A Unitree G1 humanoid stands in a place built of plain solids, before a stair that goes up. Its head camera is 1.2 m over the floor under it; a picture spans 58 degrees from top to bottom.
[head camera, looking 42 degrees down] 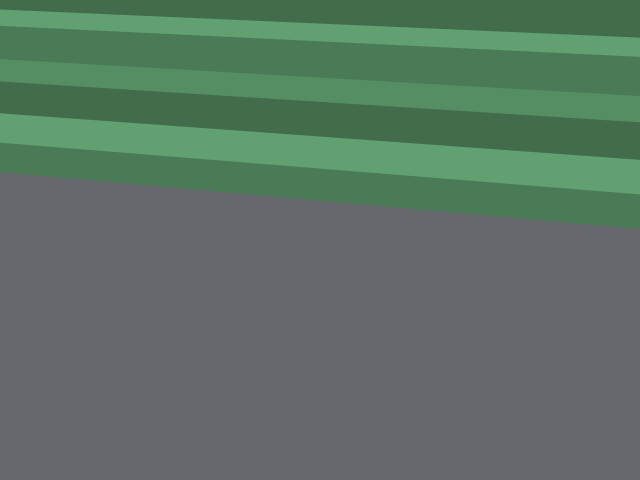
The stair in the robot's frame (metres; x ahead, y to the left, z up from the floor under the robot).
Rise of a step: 0.17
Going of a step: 0.28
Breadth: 4.90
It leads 8 degrees to the right of straight ahead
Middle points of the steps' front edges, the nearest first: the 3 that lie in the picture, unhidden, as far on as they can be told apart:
1.55 -0.34 0.17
1.83 -0.38 0.35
2.11 -0.42 0.52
